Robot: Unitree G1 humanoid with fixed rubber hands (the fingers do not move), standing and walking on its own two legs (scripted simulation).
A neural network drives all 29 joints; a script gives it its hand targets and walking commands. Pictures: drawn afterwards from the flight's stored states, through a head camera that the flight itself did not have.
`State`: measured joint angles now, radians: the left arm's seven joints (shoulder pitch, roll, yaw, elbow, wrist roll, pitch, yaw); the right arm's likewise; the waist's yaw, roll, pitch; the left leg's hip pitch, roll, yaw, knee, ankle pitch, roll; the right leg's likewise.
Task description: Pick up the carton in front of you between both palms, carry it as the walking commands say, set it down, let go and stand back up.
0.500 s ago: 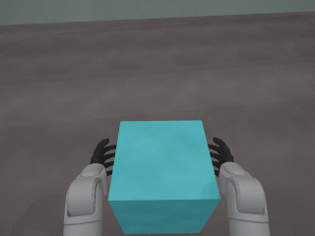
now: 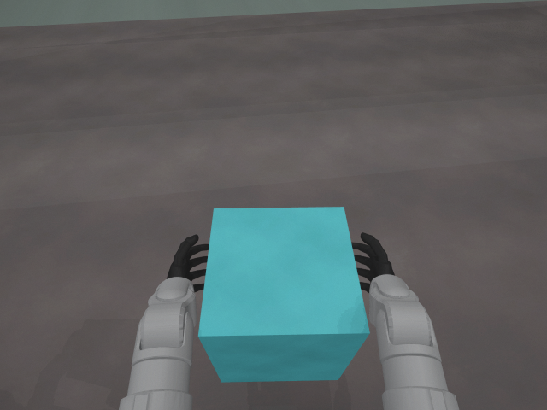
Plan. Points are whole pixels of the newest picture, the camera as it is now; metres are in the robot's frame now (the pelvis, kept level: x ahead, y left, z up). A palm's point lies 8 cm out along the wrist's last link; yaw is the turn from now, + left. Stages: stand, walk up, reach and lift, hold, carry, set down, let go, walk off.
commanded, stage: carry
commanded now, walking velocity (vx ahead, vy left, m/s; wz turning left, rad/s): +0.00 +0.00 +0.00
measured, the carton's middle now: (279, 299) +0.31 +0.00 -0.05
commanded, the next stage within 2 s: hold in 1.08 s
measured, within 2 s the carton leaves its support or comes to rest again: neither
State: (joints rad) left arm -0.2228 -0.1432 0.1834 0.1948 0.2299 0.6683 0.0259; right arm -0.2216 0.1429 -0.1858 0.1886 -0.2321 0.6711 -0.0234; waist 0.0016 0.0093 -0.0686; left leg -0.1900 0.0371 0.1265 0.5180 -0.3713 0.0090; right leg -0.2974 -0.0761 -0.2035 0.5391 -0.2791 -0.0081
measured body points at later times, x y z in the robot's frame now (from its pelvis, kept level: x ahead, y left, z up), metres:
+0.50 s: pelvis -0.02 +0.00 +0.00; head -0.04 +0.00 +0.45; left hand +0.28 +0.15 +0.04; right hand +0.28 -0.15 +0.04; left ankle -0.06 +0.10 -0.73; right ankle +0.00 -0.11 -0.73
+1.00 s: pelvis -0.04 +0.00 +0.00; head -0.05 +0.00 +0.45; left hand +0.27 +0.15 +0.04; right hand +0.27 -0.15 +0.04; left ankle -0.06 +0.10 -0.73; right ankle +0.00 -0.11 -0.73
